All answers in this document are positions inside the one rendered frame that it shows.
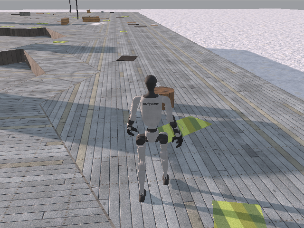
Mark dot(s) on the right robot forearm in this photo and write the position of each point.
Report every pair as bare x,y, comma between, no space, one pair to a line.
175,128

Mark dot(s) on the robot torso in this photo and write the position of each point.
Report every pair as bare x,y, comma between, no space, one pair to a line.
151,111

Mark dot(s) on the left robot upper arm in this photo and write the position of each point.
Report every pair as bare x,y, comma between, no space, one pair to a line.
134,106

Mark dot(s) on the right robot thigh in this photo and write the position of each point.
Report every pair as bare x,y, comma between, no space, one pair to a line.
163,140

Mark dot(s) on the left robot forearm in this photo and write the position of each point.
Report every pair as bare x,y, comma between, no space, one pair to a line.
130,123

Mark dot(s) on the right robot upper arm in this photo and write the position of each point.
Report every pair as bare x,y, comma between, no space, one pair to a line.
168,108

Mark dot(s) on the robot right hand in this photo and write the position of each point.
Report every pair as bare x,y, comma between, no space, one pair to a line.
180,140

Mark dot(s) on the robot left hand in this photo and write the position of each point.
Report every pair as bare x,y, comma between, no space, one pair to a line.
133,129

